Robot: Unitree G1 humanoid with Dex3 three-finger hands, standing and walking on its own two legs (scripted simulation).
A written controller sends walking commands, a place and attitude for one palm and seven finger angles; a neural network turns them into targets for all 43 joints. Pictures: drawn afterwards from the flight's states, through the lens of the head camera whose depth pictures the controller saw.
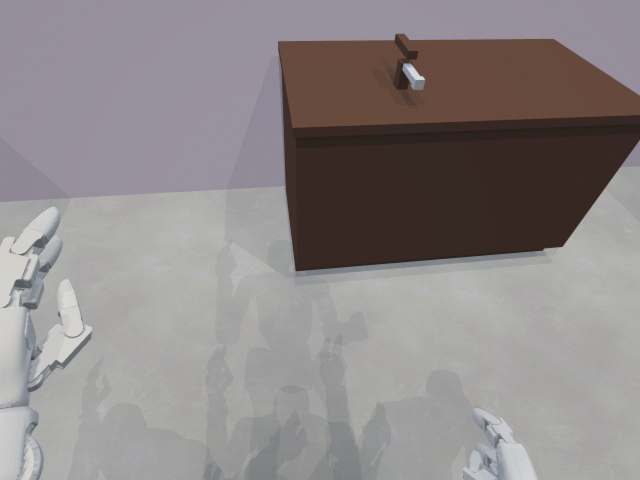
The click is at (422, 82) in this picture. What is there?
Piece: tap's lever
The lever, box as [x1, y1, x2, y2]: [411, 76, 424, 89]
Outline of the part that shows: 413,76 411,84 413,89 422,89 424,83 423,77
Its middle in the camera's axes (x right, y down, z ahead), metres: +0.27 -0.44 +1.08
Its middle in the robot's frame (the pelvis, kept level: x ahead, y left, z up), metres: +1.12 -0.20 +0.01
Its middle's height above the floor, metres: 0.78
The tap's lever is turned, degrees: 0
